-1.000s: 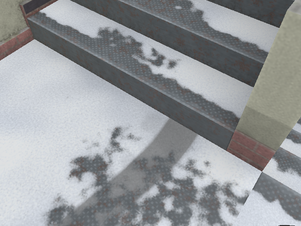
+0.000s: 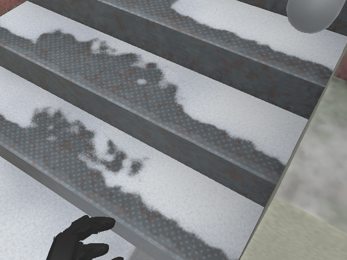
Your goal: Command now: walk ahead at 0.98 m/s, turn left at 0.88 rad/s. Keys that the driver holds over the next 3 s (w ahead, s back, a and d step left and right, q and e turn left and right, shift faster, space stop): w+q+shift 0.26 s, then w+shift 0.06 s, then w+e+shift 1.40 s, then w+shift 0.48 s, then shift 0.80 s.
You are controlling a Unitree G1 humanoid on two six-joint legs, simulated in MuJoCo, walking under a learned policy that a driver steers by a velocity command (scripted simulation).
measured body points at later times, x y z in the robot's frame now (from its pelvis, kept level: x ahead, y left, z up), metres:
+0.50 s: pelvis +0.25 +0.15 -0.03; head +0.29 +0.17 +0.42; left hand +0.29 +0.44 -0.16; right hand +0.24 -0.16 -0.14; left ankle +0.27 +0.29 -0.74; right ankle +0.13 -0.16 -0.71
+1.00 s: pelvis +0.57 +0.28 +0.00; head +0.58 +0.30 +0.45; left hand +0.75 +0.50 -0.10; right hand +0.61 +0.03 -0.12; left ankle +0.31 +0.35 -0.60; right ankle +0.67 +0.26 -0.57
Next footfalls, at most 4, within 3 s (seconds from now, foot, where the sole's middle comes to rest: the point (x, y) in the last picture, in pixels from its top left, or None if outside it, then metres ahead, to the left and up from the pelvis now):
0.04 right None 0.17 -0.17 -0.77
0.48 left None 0.30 0.31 -0.77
0.96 right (96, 181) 0.71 0.26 -0.61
1.34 left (42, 127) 0.98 0.51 -0.61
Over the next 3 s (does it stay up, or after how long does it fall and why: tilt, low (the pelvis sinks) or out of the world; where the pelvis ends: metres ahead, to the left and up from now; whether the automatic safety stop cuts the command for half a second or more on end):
stays up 1.82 -0.16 0.75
